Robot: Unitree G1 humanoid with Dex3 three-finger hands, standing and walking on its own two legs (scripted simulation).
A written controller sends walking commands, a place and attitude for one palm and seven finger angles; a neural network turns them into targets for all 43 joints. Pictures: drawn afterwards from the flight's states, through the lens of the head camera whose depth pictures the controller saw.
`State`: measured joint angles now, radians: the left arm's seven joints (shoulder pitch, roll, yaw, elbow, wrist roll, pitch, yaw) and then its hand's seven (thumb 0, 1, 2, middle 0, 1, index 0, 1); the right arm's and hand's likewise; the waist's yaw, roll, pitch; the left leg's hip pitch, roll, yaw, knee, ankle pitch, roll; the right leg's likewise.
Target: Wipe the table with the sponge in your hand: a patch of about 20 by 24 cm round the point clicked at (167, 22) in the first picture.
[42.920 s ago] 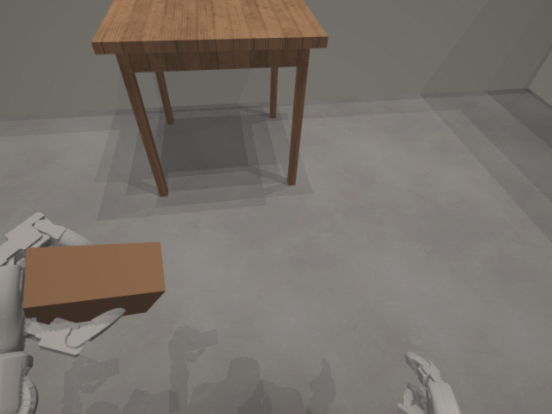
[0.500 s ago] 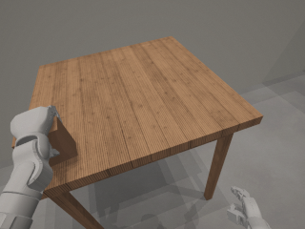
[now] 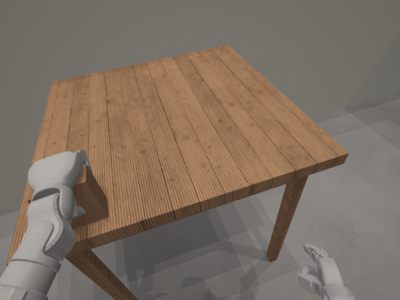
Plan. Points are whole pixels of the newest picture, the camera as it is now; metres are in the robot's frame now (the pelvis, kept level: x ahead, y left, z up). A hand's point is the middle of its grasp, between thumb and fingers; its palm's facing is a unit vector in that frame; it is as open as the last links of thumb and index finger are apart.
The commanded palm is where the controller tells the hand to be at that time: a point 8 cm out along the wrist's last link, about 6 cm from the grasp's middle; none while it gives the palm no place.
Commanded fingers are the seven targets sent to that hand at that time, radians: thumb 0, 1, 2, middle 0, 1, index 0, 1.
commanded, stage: wipe forward along the first lane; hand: left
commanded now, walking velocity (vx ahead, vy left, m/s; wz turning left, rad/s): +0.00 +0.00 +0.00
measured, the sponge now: (76, 205) +0.27 +0.32 +0.05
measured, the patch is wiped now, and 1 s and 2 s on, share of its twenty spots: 0.00 0.10 0.20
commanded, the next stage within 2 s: slide across to the middle lane in 1.50 s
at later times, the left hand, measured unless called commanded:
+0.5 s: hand (74, 168) +0.33 +0.33 +0.10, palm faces -0.04 -0.01 -1.00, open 9.9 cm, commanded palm +0.31 +0.34 +0.15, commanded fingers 0.00 0.10 1.30 -1.20 -1.60 -1.20 -1.60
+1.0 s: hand (78, 151) +0.38 +0.36 +0.09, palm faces -0.12 +0.02 -0.99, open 9.9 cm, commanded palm +0.37 +0.36 +0.13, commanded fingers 0.00 0.10 1.30 -1.20 -1.60 -1.20 -1.60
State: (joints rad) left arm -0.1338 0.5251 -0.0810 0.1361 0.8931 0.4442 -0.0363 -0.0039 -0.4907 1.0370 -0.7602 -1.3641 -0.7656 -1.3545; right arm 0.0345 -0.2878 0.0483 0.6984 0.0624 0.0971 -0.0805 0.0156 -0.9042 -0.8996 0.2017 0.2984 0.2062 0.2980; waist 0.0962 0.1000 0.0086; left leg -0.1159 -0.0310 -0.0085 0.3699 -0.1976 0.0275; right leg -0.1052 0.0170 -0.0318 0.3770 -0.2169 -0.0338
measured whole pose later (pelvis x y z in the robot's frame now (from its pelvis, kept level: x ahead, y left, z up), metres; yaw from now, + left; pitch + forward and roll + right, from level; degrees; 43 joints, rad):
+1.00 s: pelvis +0.00 +0.00 -0.01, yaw +0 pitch +5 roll -1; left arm -0.63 0.64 0.02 0.85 1.01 0.09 0.02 0.01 -0.51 1.05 -0.78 -1.34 -0.78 -1.34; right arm 0.21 -0.30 0.00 0.76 0.07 0.10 -0.08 0.01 -0.90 -0.90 0.20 0.30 0.21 0.30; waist 0.02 0.06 -0.04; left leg -0.33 -0.02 -0.02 0.47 -0.23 0.03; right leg -0.30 0.03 -0.04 0.44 -0.23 -0.04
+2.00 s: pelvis +0.02 +0.02 -0.01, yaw +0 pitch +8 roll -1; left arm -0.82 0.63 -0.04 1.00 1.02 0.10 0.08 0.00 -0.50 1.06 -0.76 -1.37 -0.76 -1.37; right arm 0.25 -0.28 -0.01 0.77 0.07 0.11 -0.06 0.01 -0.91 -0.90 0.20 0.30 0.21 0.30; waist -0.03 0.06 -0.05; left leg -0.38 -0.04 -0.01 0.49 -0.26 0.05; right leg -0.34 0.01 -0.04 0.44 -0.25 -0.01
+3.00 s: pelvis +0.03 +0.00 +0.00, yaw +0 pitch +5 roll +0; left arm -0.58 0.46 -0.13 0.67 0.97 0.37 0.07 -0.01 -0.48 1.05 -0.72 -1.41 -0.72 -1.41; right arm 0.14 -0.29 0.01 0.71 0.08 0.16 -0.05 0.01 -0.91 -0.90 0.20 0.30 0.21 0.30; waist 0.02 0.07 -0.07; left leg -0.25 -0.03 -0.01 0.43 -0.26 0.03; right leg -0.24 0.02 -0.03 0.42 -0.27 -0.03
